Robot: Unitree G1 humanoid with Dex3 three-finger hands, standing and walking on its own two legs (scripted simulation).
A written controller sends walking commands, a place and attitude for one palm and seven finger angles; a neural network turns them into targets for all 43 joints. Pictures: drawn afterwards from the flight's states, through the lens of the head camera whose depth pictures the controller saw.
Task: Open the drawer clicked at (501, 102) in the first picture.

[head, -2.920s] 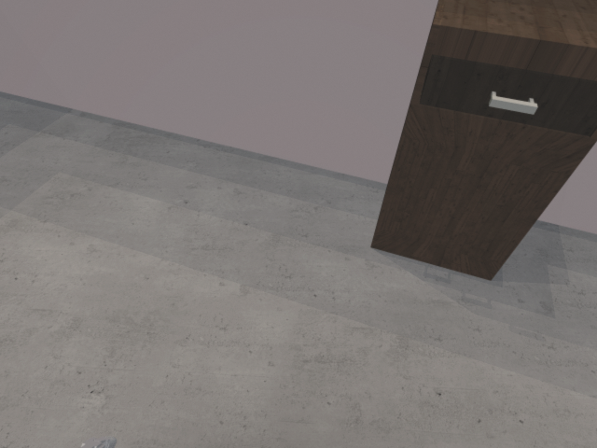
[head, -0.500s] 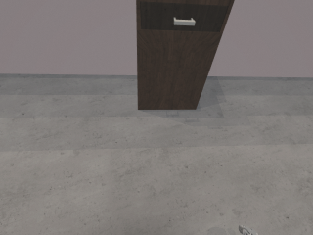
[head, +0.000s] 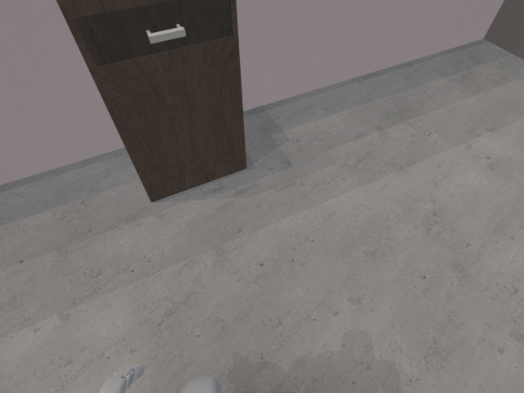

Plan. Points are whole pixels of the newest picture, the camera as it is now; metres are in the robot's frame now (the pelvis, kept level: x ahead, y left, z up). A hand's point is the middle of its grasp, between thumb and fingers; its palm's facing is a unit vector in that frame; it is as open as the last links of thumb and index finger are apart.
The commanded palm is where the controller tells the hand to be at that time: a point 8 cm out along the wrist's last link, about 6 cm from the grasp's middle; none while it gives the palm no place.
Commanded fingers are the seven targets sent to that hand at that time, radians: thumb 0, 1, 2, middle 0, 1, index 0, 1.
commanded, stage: walk to a spot facing it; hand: left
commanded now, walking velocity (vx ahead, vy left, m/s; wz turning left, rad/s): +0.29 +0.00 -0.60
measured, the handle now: (165, 32) +1.08 +0.34 +0.01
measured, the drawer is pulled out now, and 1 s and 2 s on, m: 0.00 0.00 0.00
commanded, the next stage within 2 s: none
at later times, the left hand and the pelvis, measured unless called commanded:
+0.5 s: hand (150, 333) +0.24 +0.23 -0.16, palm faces -0.25 -0.96 -0.14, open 7.4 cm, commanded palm none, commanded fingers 0.00 0.90 0.90 -0.20 -0.30 -0.20 -0.30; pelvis +0.13 +0.06 +0.02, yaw -18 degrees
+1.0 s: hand (246, 228) +0.48 +0.06 -0.17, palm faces -0.55 -0.81 -0.20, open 7.4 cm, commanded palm none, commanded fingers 0.00 0.90 0.90 -0.20 -0.30 -0.20 -0.30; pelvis +0.31 -0.06 +0.00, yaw -35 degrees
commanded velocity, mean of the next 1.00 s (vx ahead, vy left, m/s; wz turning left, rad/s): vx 0.31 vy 0.00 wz -0.57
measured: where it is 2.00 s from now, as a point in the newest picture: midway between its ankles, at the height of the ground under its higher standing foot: (310, 292)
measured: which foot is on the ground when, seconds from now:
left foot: up 0.00-0.20, down 0.22-0.80, up 0.82-1.00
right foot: down 0.00-0.22, up 0.24-0.78, down 0.80-1.00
